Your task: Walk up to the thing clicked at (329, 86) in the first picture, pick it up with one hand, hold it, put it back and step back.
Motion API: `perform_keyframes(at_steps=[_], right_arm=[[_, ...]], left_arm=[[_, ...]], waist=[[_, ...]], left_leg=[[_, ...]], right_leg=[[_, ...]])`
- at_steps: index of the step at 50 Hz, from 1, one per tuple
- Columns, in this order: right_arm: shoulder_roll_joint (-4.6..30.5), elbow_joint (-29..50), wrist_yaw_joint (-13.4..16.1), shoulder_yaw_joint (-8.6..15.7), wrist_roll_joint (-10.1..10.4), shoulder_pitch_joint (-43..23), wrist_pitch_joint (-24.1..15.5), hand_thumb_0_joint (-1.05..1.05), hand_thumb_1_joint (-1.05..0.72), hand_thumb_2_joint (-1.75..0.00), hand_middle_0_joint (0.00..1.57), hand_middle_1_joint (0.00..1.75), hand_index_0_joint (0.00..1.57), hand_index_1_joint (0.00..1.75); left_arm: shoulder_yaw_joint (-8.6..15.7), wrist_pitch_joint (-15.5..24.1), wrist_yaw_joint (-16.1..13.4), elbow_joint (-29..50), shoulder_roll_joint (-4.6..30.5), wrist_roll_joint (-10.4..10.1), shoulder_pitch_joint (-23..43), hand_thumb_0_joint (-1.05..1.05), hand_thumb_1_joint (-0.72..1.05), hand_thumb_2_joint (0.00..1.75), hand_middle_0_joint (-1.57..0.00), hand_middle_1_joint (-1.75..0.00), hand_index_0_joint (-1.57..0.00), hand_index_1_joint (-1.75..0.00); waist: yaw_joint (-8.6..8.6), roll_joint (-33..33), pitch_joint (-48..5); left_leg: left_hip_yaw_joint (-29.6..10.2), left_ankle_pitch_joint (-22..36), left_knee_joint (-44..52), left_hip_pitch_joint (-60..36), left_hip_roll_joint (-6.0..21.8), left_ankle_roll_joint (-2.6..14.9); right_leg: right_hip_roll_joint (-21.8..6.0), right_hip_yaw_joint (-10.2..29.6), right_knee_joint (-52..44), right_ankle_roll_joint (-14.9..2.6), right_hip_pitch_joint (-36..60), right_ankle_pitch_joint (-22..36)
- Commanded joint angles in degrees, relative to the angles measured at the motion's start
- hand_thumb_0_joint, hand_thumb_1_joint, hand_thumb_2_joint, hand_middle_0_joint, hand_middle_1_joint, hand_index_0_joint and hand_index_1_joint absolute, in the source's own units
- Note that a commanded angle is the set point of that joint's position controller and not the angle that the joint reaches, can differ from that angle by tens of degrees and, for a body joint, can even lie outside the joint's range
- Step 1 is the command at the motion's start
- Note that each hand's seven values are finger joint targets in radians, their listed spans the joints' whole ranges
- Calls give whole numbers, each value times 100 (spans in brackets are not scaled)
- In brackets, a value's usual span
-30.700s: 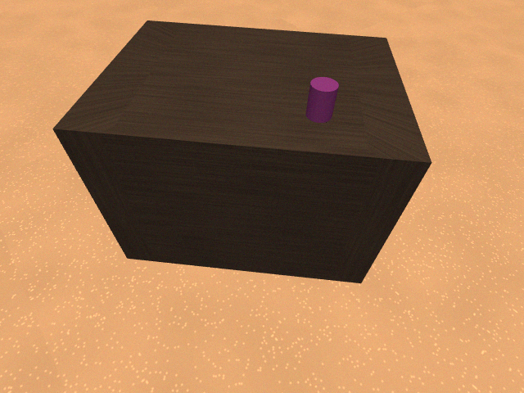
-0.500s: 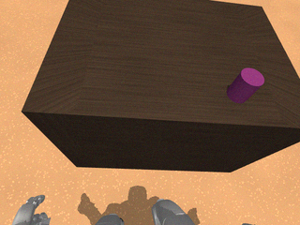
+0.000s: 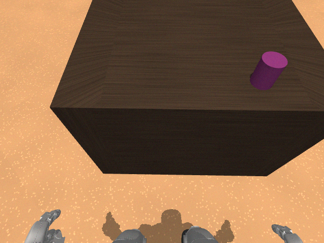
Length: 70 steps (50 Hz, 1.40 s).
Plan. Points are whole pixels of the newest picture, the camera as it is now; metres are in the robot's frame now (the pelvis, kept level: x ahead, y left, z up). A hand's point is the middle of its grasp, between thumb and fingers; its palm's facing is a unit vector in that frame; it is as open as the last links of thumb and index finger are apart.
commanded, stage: step back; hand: right
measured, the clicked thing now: (267, 71) +0.62 -0.35 -0.01
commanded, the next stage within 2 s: none
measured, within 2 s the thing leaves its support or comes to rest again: neither
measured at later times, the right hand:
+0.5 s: hand out of the picture -0.01 -0.28 -0.13, palm faces +0.05 +0.91 -0.42, open 7.4 cm
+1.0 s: hand out of the picture -0.24 -0.28 -0.15, palm faces -0.05 +0.92 -0.40, open 7.4 cm
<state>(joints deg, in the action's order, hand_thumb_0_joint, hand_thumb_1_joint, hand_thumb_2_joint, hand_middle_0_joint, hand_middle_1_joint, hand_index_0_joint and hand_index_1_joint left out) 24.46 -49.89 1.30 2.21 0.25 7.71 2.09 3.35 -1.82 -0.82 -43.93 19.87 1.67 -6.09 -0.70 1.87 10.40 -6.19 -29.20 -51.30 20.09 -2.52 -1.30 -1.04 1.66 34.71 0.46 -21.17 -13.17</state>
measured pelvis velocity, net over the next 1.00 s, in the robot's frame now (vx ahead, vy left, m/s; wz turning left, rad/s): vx -0.30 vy -0.02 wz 0.01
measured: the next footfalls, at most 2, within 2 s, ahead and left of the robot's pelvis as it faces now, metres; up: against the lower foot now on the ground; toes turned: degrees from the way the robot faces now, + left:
left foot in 0.04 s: +0.01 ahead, +0.13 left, +0.00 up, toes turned -3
right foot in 0.50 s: -0.14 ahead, -0.13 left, +0.00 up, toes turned -4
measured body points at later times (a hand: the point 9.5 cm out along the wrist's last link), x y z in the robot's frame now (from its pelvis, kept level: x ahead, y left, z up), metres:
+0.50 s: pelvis -0.14 -0.01 -0.01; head -0.08 +0.00 +0.43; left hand -0.04 +0.31 -0.13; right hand -0.02 -0.33 -0.11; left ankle -0.03 +0.13 -0.72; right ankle -0.18 -0.13 -0.73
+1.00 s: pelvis -0.30 -0.02 -0.01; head -0.24 -0.01 +0.44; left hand -0.14 +0.28 -0.12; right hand -0.24 -0.33 -0.13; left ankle -0.28 +0.11 -0.73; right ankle -0.21 -0.13 -0.70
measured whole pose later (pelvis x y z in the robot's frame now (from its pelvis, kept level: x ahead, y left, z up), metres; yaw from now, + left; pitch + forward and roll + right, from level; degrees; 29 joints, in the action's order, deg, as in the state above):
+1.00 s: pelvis -0.30 -0.02 -0.01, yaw +0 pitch -4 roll +2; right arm 20.9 -50.7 0.4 1.8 -2.1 13.3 1.2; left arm 4.2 -4.8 -0.5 -43.7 21.1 1.0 -4.3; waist 0.9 -3.2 10.8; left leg -0.5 -19.1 -38.8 16.0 -2.3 0.8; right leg -0.2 2.3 51.1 -1.0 -28.1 -25.7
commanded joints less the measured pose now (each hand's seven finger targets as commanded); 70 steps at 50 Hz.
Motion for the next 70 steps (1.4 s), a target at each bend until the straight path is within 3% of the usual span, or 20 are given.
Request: perform_keyframes(at_steps=[1,2,4,6,9,18,24,26,27,28,32,39,45,49,52,60,63,65,66,70], right_arm=[[742,246,41,303,-128,713,-201,0,-90,-90,20,30,20,30],[817,225,37,358,-184,764,-223,0,-90,-90,20,30,20,30],[1694,399,1,554,-335,336,-236,0,-90,-90,20,30,20,30],[1895,468,-11,600,-263,75,-220,0,-90,-90,20,30,20,30],[1091,638,37,400,-253,-701,-266,0,-90,-90,20,30,20,30],[1114,668,89,488,-153,237,-224,0,-90,-90,20,30,20,30],[1437,910,28,553,-156,-458,-57,0,-90,-90,20,30,20,30],[1001,949,14,426,-64,-328,-13,0,-90,-90,20,30,20,30],[672,1019,69,342,-23,-314,-26,0,-90,-90,20,30,20,30],[999,953,170,470,-84,-429,-24,0,-90,-90,20,30,20,30],[849,420,121,358,-4,473,-71,0,-90,-90,20,30,20,30],[748,554,137,257,-135,340,-218,0,-90,-90,20,30,20,30],[804,176,69,374,-175,1232,-244,0,-90,-90,20,30,20,30],[2018,592,90,629,-296,182,-242,0,-90,-90,20,30,20,30],[1241,671,123,400,-336,-312,-266,0,-90,-90,20,30,20,30],[1291,597,78,449,-267,71,-69,0,-90,-90,20,30,20,30],[1242,658,12,402,-154,-212,70,0,-90,-90,20,30,20,30],[631,935,38,247,-80,-365,32,0,-90,-90,20,30,20,30],[850,923,140,386,-132,-513,51,0,-90,-90,20,30,20,30],[801,470,78,294,-24,-12,28,0,-90,-90,20,30,20,30]], left_arm=[[435,-56,-66,401,1550,-66,-73,0,90,90,-20,-30,-20,-30],[392,-108,-40,457,1466,-100,-55,0,90,90,-20,-30,-20,-30],[293,-128,-52,507,990,-142,-204,0,90,90,-20,-30,-20,-30],[472,-144,-167,363,1474,-12,203,0,90,90,-20,-30,-20,-30],[469,-153,-45,35,1321,-152,-755,0,90,90,-20,-30,-20,-30],[419,-38,1,182,1207,-45,-575,0,90,90,-20,-30,-20,-30],[496,-46,115,-369,1178,-29,-1697,0,90,90,-20,-30,-20,-30],[633,3,119,-338,1625,115,-1624,0,90,90,-20,-30,-20,-30],[740,21,132,-64,2155,113,-1129,0,90,90,-20,-30,-20,-30],[783,4,95,198,2532,164,-625,0,90,90,-20,-30,-20,-30],[552,48,21,375,1455,79,352,0,90,90,-20,-30,-20,-30],[547,22,-130,399,1333,93,-589,0,90,90,-20,-30,-20,-30],[443,-151,-53,555,1467,-39,1,0,90,90,-20,-30,-20,-30],[538,-200,-65,559,1512,-17,324,0,90,90,-20,-30,-20,-30],[531,-214,29,166,1306,-116,-321,0,90,90,-20,-30,-20,-30],[373,2,53,-49,1159,-47,-551,0,90,90,-20,-30,-20,-30],[395,79,26,-537,1232,-6,-1219,0,90,90,-20,-30,-20,-30],[637,85,25,-388,2179,113,-1126,0,90,90,-20,-30,-20,-30],[694,76,-4,-167,2658,163,-728,0,90,90,-20,-30,-20,-30],[443,155,-96,-50,1642,75,13,0,90,90,-20,-30,-20,-30]], waist=[[78,-1450,-1716],[121,-1234,-1635],[17,1008,-1426],[311,934,-938],[-382,504,-803],[308,715,-1449],[-230,1101,-1558],[-230,-193,-1187],[-181,-1666,-751],[-383,-1902,-533],[346,-1113,-573],[-339,-1262,-1333],[104,-925,-1650],[187,971,-782],[-266,225,-875],[126,1155,-1451],[-130,882,-1653],[-184,-1499,-1183],[-507,-1888,-900],[195,-813,-868]], left_leg=[[636,1234,2412,-430,87,125],[619,2049,2925,-875,120,168],[-2178,3436,3291,-1593,2100,966],[-2786,2494,3573,123,2712,1854],[-573,3248,3055,-768,1469,1035],[-536,4107,2441,-2113,1817,1615],[-291,2207,2255,-394,1656,1155],[-19,798,1208,793,766,525],[319,-336,49,1583,-347,159],[-169,-769,-1206,1022,-180,75],[-372,413,-1742,920,-478,139],[41,-170,-257,1240,-31,-71],[818,1763,2727,-630,40,263],[-2972,2017,3628,871,2972,2179],[-816,2978,2967,150,1776,1470],[-443,3251,2139,-1432,1634,1423],[3,2581,1500,-569,1171,944],[330,-149,150,1541,-129,294],[-274,-786,-983,1143,-110,86],[-332,147,-1761,1065,-411,186]], right_leg=[[-920,872,258,-987,1607,2652],[-746,843,483,-751,1073,2033],[847,452,2005,-249,-1088,-1833],[676,1194,3558,-181,-426,-2389],[852,1259,3927,-182,-1083,-1228],[436,643,2027,264,-654,-1619],[145,-181,-543,-134,1281,-413],[-514,1238,-1344,-484,1380,-926],[-1511,2726,-1850,-919,771,-1197],[-2330,3437,-2197,-1753,-524,-1162],[-864,879,-1296,-769,52,800],[-1499,1197,-666,-1371,2208,2316],[-1135,742,176,-849,1251,1455],[317,899,3643,-108,-219,-2421],[655,997,4073,-159,-506,-1505],[156,93,426,93,-31,-1600],[271,-245,-1314,-100,1208,-72],[-1313,2269,-1430,-751,1168,-85],[-2338,3445,-1833,-1687,-259,-101],[-1015,813,-531,-944,444,2697]])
